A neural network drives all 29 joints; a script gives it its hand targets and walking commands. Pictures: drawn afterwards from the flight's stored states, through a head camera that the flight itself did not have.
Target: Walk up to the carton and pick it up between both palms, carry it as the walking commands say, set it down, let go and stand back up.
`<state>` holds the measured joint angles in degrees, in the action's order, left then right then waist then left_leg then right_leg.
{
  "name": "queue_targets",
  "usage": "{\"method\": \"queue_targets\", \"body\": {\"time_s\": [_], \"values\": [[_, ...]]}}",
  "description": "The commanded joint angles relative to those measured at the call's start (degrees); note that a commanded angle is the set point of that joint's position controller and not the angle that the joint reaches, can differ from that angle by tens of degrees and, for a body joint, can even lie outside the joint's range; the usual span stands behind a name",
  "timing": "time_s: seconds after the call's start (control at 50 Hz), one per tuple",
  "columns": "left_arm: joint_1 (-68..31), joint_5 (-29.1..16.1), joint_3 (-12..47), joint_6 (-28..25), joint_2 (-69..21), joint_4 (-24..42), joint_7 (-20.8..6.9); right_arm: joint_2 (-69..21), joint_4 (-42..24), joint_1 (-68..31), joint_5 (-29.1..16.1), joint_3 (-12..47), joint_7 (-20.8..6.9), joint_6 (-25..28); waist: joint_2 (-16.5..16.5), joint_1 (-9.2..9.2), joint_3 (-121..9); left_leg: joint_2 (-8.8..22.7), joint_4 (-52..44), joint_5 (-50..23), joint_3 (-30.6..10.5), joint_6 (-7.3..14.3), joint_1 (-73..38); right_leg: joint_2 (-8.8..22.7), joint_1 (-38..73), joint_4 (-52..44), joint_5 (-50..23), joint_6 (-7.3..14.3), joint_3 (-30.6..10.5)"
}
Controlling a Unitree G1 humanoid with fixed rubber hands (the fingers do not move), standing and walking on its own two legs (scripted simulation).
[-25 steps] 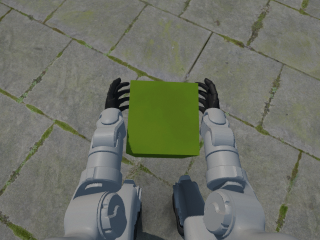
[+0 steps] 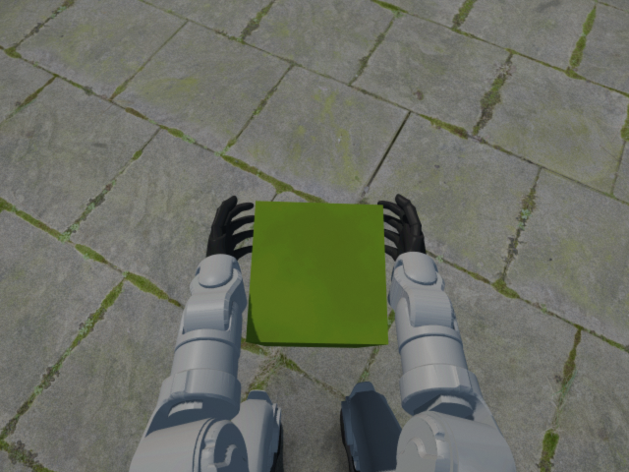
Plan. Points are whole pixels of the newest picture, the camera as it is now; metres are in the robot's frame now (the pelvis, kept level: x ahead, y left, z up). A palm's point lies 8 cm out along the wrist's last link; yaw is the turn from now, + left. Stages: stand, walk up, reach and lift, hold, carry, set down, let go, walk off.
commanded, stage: reach and lift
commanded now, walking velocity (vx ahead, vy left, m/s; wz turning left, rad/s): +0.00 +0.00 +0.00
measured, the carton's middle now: (314, 287) +0.37 -0.01 -0.11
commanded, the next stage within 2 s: none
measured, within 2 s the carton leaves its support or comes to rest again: neither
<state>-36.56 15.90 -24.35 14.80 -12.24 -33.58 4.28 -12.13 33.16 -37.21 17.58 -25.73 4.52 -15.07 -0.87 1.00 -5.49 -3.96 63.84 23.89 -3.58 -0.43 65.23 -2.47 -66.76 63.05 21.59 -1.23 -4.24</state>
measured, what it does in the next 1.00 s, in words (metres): rises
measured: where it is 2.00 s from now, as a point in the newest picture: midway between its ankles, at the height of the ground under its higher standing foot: (311, 466)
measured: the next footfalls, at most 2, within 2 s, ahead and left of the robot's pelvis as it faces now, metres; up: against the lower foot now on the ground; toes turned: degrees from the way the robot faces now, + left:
none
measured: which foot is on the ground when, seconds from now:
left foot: down 0.00-1.00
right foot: down 0.00-1.00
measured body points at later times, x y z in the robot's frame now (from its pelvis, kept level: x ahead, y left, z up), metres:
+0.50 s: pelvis +0.02 +0.00 +0.06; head +0.13 -0.01 +0.49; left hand +0.39 +0.11 +0.02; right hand +0.38 -0.13 +0.02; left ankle +0.05 +0.12 -0.64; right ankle +0.07 -0.13 -0.64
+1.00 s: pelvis +0.03 +0.00 +0.09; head +0.06 -0.01 +0.54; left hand +0.38 +0.11 +0.10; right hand +0.37 -0.14 +0.10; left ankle +0.05 +0.12 -0.64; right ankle +0.07 -0.13 -0.64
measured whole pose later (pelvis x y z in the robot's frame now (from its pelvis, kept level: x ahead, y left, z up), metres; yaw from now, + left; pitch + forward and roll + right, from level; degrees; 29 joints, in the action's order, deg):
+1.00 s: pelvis +0.03 +0.00 +0.09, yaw +0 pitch +3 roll +0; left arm -26.2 18.0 -17.2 24.8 -12.5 -30.9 3.7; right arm -12.1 28.4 -25.2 18.5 -18.8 4.5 -25.5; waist -0.8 0.8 0.4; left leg -2.4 29.5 13.2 -5.4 0.0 18.9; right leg -1.6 -20.0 28.4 11.1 -0.5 -4.0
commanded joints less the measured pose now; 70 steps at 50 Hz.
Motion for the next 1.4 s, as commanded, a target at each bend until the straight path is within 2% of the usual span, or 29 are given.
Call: {"method": "queue_targets", "body": {"time_s": [0.0, 0.52, 0.88, 1.1, 1.38], "values": [[-29.9, -5.3, 32.1, -0.4, -57.3, -5.4, -11.5, -59.5, 7.6, -27.1, -5.3, 32.4, -11.4, -0.1, 0.8, 0.27, -37.3, -6.0, -9.6, -13.3, 0.2, 0.0, -19.4, -6.2, 26.4, -8.3, -14.3, 1.2, 1.0], [-20.2, -4.2, 34.5, 1.6, -58.3, -2.8, -12.8, -60.7, 3.9, -17.4, -4.6, 34.9, -13.2, -2.0, 0.6, 0.04, -26.4, -3.7, -26.7, -18.1, -1.8, 0.8, -37.6, -4.4, 44.6, -25.1, -18.6, 1.7, 0.1], [-14.4, -5.9, 35.3, 6.9, -59.0, -0.7, -13.3, -60.9, -0.3, -11.5, -7.4, 36.1, -13.1, -7.8, 0.8, -0.08, -19.2, -2.3, -36.6, -23.1, -2.7, 1.2, -50.6, -3.2, 58.9, -35.2, -24.6, 0.9, -0.7], [-15.0, -8.0, 34.6, 13.9, -58.7, 1.7, -13.1, -59.6, -3.6, -12.8, -10.2, 35.7, -13.0, -14.7, 0.8, -0.23, -12.5, -1.5, -41.2, -21.0, -2.7, 1.3, -56.8, -2.5, 64.3, -39.2, -22.2, 0.6, -0.4], [-22.9, -9.0, 31.7, 21.7, -57.9, 1.3, -13.2, -58.7, -3.0, -22.0, -11.9, 33.7, -13.0, -22.5, 0.9, -0.59, -3.4, -0.3, -44.0, -9.0, -1.5, 1.6, -58.1, -1.7, 65.7, -42.0, -9.6, 1.6, 0.4]]}}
